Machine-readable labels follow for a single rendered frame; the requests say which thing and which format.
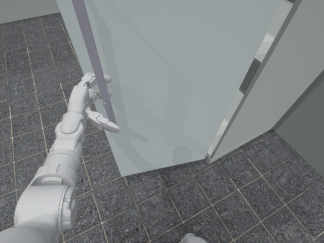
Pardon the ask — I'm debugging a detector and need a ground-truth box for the robot right shin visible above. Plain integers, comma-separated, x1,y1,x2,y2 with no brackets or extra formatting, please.
182,233,194,240

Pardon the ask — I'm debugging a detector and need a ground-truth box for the left robot forearm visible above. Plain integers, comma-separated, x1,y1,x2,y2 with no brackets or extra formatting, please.
14,112,87,226

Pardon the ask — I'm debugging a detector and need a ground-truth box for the left robot hand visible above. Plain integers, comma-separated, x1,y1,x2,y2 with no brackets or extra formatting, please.
67,72,119,133

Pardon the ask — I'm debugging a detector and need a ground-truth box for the left robot upper arm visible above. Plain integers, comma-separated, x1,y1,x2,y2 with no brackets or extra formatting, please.
0,185,77,243

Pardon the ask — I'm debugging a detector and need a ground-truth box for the fridge door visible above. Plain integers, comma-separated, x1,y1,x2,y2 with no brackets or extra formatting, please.
56,0,283,177

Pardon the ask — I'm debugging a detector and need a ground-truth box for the handle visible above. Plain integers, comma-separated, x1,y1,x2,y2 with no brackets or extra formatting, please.
71,0,116,124

